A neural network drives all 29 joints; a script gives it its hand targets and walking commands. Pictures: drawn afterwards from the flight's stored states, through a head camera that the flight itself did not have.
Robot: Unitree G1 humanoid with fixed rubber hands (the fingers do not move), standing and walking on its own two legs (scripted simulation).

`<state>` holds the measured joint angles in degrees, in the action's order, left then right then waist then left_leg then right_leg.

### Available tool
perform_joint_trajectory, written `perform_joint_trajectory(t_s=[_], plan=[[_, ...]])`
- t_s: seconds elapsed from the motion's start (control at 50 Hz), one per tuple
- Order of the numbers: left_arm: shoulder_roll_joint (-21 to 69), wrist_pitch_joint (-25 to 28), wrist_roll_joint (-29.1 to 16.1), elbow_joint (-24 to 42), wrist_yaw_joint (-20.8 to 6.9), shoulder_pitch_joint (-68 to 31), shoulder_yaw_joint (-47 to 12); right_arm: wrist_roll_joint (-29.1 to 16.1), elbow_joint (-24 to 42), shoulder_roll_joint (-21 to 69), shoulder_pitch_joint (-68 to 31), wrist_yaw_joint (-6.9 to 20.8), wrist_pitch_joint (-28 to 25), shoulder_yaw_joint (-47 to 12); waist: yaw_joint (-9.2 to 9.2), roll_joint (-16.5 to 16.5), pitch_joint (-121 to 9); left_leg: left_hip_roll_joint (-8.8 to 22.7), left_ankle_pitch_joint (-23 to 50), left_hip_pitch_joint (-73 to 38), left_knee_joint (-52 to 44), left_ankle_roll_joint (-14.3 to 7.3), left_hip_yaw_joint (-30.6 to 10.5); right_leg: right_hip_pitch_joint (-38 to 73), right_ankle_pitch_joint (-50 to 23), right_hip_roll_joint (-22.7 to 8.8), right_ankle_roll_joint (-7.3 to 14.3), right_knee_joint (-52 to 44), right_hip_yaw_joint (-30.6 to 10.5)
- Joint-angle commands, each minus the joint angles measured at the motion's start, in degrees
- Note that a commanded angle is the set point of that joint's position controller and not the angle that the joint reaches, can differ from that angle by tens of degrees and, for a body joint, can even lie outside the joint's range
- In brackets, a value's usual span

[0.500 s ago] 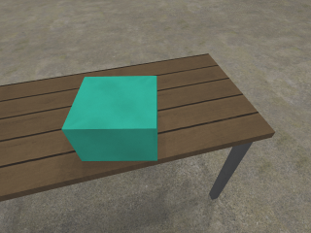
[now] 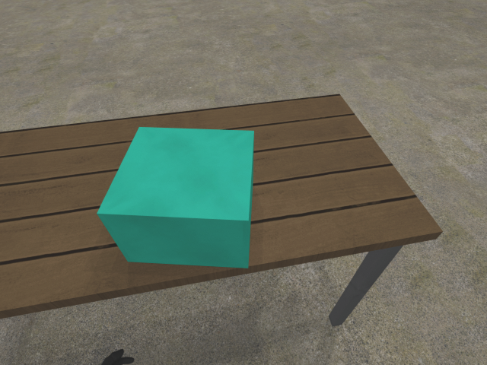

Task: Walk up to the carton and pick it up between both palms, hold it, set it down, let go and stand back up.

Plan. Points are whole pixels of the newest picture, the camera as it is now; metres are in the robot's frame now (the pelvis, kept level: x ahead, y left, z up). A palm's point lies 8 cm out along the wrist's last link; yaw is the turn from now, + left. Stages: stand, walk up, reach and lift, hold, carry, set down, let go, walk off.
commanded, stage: walk up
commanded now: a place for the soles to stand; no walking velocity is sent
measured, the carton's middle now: (191, 195) +0.42 +0.11 +0.03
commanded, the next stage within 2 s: reach and lift in 0.52 s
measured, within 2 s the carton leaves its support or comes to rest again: neither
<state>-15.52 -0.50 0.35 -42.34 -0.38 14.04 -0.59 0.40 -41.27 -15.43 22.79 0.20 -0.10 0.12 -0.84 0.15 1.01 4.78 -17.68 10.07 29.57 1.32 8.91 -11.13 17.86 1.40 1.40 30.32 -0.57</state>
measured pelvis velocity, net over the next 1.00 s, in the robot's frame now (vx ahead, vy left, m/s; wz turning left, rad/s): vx -0.03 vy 0.01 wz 0.04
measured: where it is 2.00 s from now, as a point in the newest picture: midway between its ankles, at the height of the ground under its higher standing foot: outside the picture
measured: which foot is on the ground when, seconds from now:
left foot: down 0.00-1.00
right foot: down 0.00-1.00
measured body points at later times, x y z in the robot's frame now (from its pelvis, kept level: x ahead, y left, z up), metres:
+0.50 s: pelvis -0.01 +0.00 +0.00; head +0.00 +0.00 +0.45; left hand +0.06 +0.26 -0.12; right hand +0.04 -0.26 -0.12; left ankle -0.02 +0.13 -0.73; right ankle -0.02 -0.10 -0.73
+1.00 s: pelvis -0.03 +0.01 +0.01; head -0.03 +0.03 +0.46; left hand +0.13 +0.28 -0.08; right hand +0.13 -0.21 -0.07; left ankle -0.02 +0.13 -0.73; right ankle -0.02 -0.10 -0.73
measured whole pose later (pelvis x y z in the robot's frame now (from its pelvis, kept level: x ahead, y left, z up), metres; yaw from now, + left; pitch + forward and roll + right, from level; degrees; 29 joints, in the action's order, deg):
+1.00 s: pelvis -0.03 +0.01 +0.01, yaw +2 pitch -7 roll +0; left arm -16.4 -20.1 0.0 -24.5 -1.9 9.7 3.5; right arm 0.9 -30.0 -7.2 13.9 -1.5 2.4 2.4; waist 0.1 2.6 7.5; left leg 2.5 -12.5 3.9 23.6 0.3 6.5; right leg -4.0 13.3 -0.3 0.4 24.3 1.2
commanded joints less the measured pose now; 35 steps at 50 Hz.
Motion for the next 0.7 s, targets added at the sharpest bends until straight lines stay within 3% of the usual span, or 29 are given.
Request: perform_joint_trajectory(t_s=[0.0, 0.5, 0.52, 0.54, 0.56, 0.6, 0.64, 0.68], plan=[[-7.9, 1.3, 0.0, 3.8, 0.3, -0.3, 2.4, 0.0, 3.5, -8.0, 3.8, -0.5, -1.1, 2.5, 0.15, 0.2, -0.2, 3.3, 13.0, -2.2, -3.8, -3.6, -5.7, -2.6, -18.0, -5.7, 2.0, -5.8, -6.2], [-7.1, 1.2, 0.0, -0.5, 0.4, 1.5, 1.9, 0.1, 0.6, -7.2, 4.4, -1.0, -1.6, 2.3, 0.49, -0.5, 1.9, 2.5, 10.7, 0.9, -6.0, -3.3, -8.4, -0.5, -11.0, -6.4, 1.2, -8.2, -2.8], [-11.5, -9.4, -3.0, 11.0, -0.1, -30.8, 3.6, 6.6, 4.7, -2.6, -40.4, 0.6, -6.6, 7.6, 1.29, -0.7, 1.0, -1.8, -1.4, 11.3, 1.9, -0.7, -4.4, -13.3, 4.1, -3.1, 1.2, 1.3, 2.5], [-8.0, -16.6, -2.8, 9.9, 0.3, -20.7, 1.6, 5.8, 0.4, -4.8, -28.8, 2.0, -5.2, 9.5, -0.33, 3.0, 1.8, -2.0, -4.4, 11.7, 5.8, -0.4, -4.1, -11.7, 4.7, -3.8, 0.8, 4.5, 3.4], [-8.9, -20.9, -1.2, 15.6, 0.0, -21.5, 3.3, 4.6, 3.6, -5.6, -26.3, 2.5, -4.0, 8.7, 0.82, 1.6, -3.0, -1.6, -2.7, 8.5, 6.2, 0.2, -3.0, -10.2, 1.8, -4.1, 0.7, 4.0, 3.1], [-8.3, -25.5, 0.9, 19.9, -0.3, -16.4, 3.3, 2.5, 1.9, -6.9, -20.6, 2.5, -2.6, 8.6, -0.07, -0.2, -7.2, -1.1, 7.3, 2.7, 8.3, 1.2, -3.5, -10.7, -11.1, -3.0, 0.9, 5.1, 5.1], [-7.7, -26.8, 3.4, 22.5, -1.1, -10.7, 5.0, -0.5, 0.3, -7.9, -15.4, 2.2, -2.9, 7.3, -1.16, 0.7, -9.9, -2.5, 16.2, -4.5, 9.4, 1.6, -4.2, -7.7, -24.2, -1.9, 0.0, 3.7, 5.4], [-6.4, -26.5, 4.6, 23.5, -1.5, -5.5, 5.9, -2.6, 0.8, -8.2, -12.5, 1.7, -2.8, 5.4, -1.4, 1.0, -8.6, -3.9, 18.8, -9.8, 5.1, 1.6, -4.5, -3.5, -27.1, -1.3, -0.5, -0.6, 5.0]])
